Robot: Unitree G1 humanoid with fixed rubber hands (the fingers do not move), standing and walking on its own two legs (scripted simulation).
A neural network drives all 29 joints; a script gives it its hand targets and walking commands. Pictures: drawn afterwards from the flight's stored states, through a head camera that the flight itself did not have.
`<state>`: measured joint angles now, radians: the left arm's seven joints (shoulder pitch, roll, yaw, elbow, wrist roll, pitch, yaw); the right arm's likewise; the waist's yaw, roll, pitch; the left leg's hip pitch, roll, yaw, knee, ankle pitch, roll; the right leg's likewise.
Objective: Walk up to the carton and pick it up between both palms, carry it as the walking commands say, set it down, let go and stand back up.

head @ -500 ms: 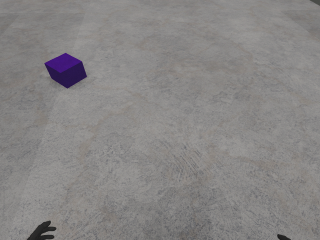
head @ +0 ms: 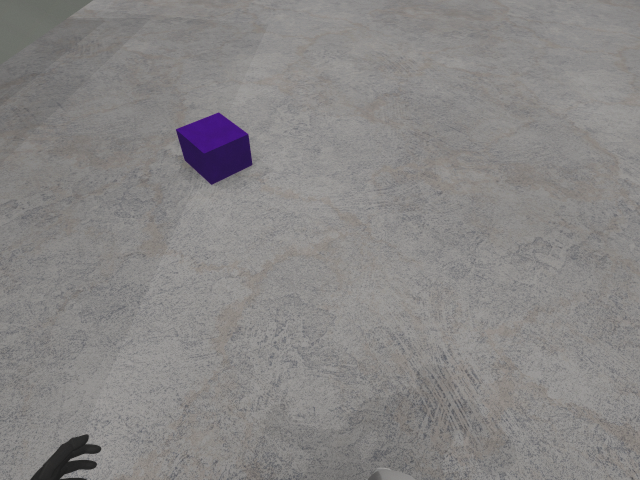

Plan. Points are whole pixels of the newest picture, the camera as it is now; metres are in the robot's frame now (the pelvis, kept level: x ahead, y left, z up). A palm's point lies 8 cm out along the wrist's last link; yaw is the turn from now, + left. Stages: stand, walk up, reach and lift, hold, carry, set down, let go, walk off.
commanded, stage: walk up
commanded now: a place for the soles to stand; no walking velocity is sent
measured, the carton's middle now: (215, 147) +1.73 +0.45 -0.68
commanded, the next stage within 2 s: none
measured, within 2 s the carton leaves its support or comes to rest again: neither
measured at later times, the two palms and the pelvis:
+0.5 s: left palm out of the picture +0.15 +0.39 -0.08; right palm (417, 231) +0.54 -0.20 -0.05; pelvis +0.25 +0.04 -0.01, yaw +13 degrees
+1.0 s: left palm (73, 247) +0.52 +0.42 -0.05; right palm (419, 203) +0.67 -0.24 -0.10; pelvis +0.50 +0.06 -0.01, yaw +16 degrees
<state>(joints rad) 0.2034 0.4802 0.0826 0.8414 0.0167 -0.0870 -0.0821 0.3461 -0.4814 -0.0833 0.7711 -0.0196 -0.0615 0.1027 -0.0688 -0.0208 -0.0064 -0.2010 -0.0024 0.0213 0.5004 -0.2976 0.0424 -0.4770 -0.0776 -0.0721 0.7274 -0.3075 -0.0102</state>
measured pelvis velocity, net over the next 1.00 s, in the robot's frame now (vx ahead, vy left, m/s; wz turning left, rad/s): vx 0.50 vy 0.06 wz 0.29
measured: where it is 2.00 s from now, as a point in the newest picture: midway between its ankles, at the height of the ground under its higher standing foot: (255, 284)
